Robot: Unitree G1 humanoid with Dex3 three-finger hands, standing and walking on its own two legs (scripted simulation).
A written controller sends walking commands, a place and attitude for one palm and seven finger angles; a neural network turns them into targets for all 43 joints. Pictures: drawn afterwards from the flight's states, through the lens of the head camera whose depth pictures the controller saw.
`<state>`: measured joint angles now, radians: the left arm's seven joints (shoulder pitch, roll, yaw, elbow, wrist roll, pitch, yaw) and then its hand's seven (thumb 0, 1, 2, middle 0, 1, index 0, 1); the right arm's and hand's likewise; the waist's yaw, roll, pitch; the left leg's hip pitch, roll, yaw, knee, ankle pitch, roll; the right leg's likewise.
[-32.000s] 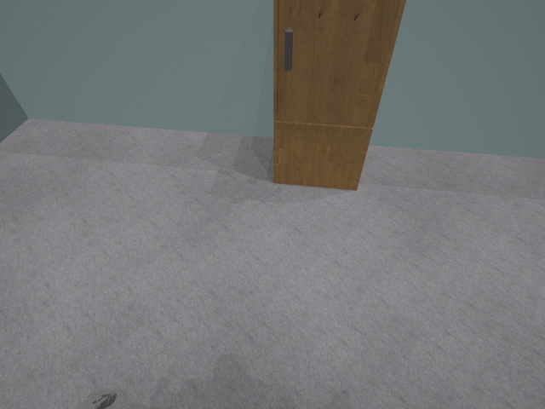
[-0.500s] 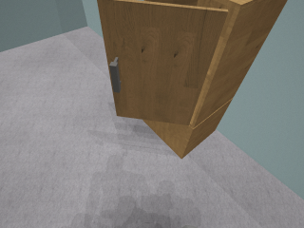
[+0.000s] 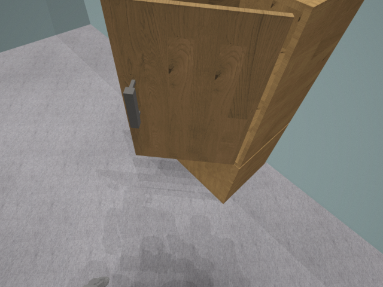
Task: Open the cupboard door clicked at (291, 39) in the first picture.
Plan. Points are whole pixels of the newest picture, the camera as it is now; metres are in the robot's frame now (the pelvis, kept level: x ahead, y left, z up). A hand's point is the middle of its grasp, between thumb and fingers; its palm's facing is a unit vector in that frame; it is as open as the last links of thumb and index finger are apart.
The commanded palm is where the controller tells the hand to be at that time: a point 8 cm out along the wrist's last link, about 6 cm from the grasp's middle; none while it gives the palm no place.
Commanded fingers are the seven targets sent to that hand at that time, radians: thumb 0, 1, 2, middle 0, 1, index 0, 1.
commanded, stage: come to a stop and stand still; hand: left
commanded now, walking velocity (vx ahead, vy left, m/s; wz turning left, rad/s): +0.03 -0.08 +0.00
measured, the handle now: (134, 104) +0.59 +0.19 -0.02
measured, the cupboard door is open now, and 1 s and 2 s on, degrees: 42 42 42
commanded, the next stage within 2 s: look again from close up in 1.88 s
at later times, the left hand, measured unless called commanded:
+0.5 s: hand out of the picture +0.02 +0.17 -0.16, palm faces +0.00 -0.98 -0.20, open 7.4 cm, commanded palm none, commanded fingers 0.00 0.90 0.90 -0.20 -0.30 -0.20 -0.30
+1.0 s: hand out of the picture -0.03 +0.11 -0.17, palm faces +0.02 -0.99 -0.17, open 7.3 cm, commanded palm none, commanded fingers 0.00 0.90 0.90 -0.20 -0.30 -0.20 -0.30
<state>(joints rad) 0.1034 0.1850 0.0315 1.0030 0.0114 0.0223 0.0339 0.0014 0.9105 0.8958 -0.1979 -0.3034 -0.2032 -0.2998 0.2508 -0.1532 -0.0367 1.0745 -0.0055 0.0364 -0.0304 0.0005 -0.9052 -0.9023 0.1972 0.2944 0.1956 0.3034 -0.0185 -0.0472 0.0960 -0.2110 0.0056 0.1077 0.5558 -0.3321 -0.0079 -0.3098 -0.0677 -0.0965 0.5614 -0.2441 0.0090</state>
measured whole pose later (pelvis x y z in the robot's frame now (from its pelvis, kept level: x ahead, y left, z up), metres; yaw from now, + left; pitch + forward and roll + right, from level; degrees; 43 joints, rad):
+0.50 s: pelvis -0.04 -0.02 +0.01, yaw -1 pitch +0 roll -1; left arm 0.19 0.20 0.05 1.03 0.02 0.06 0.01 0.00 0.91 0.90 -0.19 -0.30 -0.20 -0.30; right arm 0.27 -0.17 -0.04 1.08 -0.03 0.01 -0.04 0.00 -0.90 -0.90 0.20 0.29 0.20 0.30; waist -0.02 0.00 0.05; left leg -0.23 0.05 0.11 0.49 -0.25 0.02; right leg -0.21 -0.04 -0.03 0.55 -0.34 0.00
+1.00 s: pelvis -0.03 -0.06 +0.01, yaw -1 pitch +0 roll +0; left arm 0.28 0.14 0.01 1.13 0.01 0.00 0.03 0.01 0.92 0.90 -0.20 -0.30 -0.20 -0.30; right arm 0.30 -0.12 -0.02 1.16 -0.02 0.00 -0.03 0.00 -0.90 -0.90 0.20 0.29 0.20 0.30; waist -0.01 -0.01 0.03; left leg -0.18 0.06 0.06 0.41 -0.22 -0.04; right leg -0.13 -0.01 -0.04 0.41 -0.28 -0.01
